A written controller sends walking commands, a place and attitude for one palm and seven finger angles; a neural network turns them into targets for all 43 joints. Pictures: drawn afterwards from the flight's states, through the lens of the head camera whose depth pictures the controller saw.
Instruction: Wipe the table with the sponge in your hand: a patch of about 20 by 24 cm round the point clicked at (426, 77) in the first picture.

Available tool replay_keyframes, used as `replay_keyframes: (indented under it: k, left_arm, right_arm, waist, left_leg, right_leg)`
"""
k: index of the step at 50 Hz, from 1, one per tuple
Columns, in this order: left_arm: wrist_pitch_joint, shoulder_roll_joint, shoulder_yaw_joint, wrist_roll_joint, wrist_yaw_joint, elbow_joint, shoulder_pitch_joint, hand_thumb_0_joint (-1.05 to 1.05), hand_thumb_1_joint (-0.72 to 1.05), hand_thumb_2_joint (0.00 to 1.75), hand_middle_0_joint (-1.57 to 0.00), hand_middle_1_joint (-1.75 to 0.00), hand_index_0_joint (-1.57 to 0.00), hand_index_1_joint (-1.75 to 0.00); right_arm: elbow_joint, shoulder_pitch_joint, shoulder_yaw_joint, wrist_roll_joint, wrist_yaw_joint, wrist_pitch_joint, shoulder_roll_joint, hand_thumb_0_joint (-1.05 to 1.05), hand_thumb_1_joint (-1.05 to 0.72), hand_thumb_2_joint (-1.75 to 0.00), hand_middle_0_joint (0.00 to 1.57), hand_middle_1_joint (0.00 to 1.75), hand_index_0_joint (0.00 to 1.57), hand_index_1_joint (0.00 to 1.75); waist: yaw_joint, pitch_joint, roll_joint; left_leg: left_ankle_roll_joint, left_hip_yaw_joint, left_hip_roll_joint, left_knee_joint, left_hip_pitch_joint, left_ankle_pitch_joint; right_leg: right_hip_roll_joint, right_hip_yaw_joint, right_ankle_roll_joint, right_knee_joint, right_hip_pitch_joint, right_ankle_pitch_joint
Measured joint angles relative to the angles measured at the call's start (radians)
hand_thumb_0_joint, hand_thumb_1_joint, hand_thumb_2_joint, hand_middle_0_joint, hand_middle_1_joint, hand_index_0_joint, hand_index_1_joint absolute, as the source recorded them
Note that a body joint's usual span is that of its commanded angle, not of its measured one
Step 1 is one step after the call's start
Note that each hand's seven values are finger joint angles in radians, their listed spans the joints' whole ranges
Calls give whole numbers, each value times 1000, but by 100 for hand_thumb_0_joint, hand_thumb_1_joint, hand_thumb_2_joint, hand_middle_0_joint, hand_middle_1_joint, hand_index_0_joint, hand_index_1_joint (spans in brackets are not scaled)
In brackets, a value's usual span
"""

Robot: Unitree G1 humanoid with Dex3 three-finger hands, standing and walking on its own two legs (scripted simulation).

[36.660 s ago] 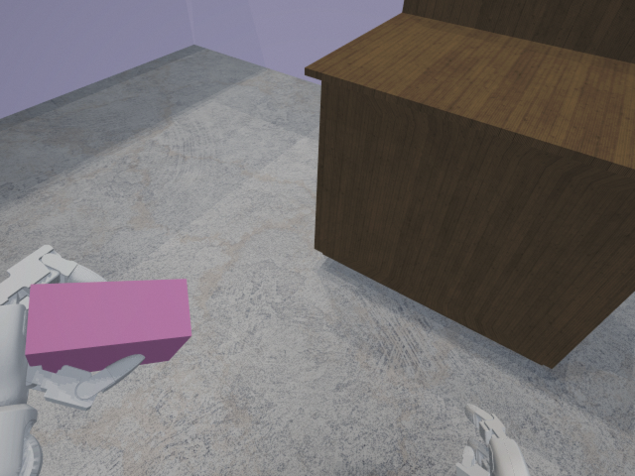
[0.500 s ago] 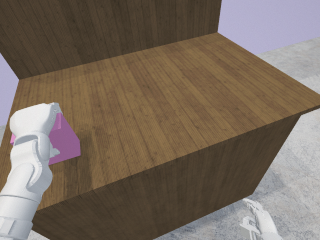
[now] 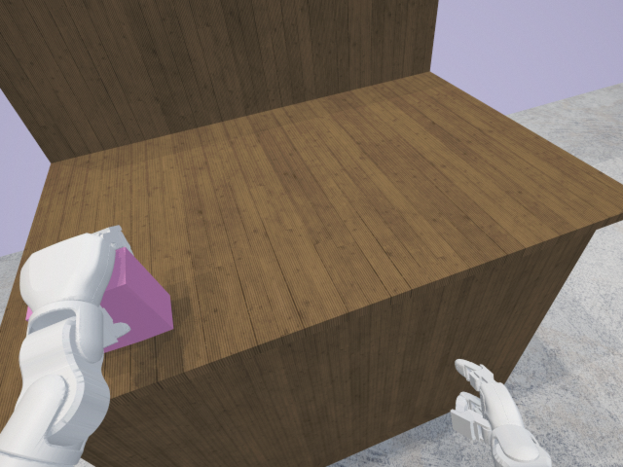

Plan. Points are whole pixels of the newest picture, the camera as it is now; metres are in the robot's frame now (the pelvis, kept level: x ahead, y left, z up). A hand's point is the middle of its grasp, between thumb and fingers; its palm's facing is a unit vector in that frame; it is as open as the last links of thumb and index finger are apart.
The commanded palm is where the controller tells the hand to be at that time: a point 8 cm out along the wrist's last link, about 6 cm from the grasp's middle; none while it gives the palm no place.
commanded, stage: wipe back along the first lane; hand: left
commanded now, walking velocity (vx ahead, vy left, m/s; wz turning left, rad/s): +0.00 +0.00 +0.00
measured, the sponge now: (117, 312) +0.25 +0.30 +0.10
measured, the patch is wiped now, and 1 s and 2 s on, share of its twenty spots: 0.95 0.95 0.95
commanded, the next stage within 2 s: lift the sponge slowly off the table in 0.18 s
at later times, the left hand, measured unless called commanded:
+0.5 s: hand (99, 315) +0.22 +0.28 +0.15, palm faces +0.24 -0.13 -0.96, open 9.7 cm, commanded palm +0.17 +0.27 +0.18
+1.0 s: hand (101, 315) +0.21 +0.27 +0.15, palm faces +0.19 -0.12 -0.97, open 9.7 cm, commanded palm +0.17 +0.26 +0.22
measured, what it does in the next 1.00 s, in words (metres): stands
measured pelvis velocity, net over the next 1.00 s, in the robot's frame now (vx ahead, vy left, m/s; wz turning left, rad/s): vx -0.02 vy -0.03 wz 0.00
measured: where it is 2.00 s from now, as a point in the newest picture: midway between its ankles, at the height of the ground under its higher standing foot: outside the picture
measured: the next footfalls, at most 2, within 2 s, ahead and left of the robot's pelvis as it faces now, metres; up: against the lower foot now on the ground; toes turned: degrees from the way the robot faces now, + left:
none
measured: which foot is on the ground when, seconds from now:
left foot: down 0.00-1.00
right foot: down 0.00-1.00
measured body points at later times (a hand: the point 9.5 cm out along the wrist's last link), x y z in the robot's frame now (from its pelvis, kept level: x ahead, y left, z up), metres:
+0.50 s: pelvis -0.02 +0.00 +0.00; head -0.04 -0.05 +0.45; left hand +0.20 +0.28 +0.20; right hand +0.24 -0.19 -0.07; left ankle -0.03 +0.09 -0.74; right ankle -0.04 -0.10 -0.74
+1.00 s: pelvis -0.02 -0.03 +0.00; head -0.05 -0.07 +0.45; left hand +0.20 +0.27 +0.21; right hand +0.24 -0.21 -0.06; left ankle -0.03 +0.09 -0.74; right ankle -0.04 -0.10 -0.74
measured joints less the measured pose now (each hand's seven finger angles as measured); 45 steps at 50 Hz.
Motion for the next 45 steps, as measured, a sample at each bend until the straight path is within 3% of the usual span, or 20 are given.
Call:
replay_keyframes:
  k: [17, 29, 45]
  left_arm:
    - [39, -61, -12, -12, 60, -159, 118, 3, -45, 106, -72, -139, -74, -140]
    - [76, -37, -33, -21, 33, -90, 22, 1, -45, 106, -73, -138, -75, -140]
    - [54, 13, -14, -63, -22, -98, 32, 0, -46, 106, -74, -138, -76, -139]
  right_arm:
    - [3, 0, 8, -5, 6, 8, 13, 2, -90, -90, 20, 30, 20, 30]
    - [18, -17, 20, -7, -24, 0, 17, 2, -90, -90, 20, 30, 20, 30]
    - [20, -28, 20, -14, -30, 0, 16, 2, -90, -90, 20, 30, 20, 30]
  waist:
    - [9, 7, -2]
    - [17, 24, -13]
    - [23, 16, -13]
  left_leg:
    - [0, 11, 2, 3, 15, 8]
    - [-11, 0, 10, -2, 16, 24]
    - [-29, -3, 25, 0, 32, 21]
  right_leg:
    - [2, 10, 0, 9, 9, 8]
    - [10, -1, -12, 6, 11, 21]
    - [26, -3, -30, 13, 23, 16]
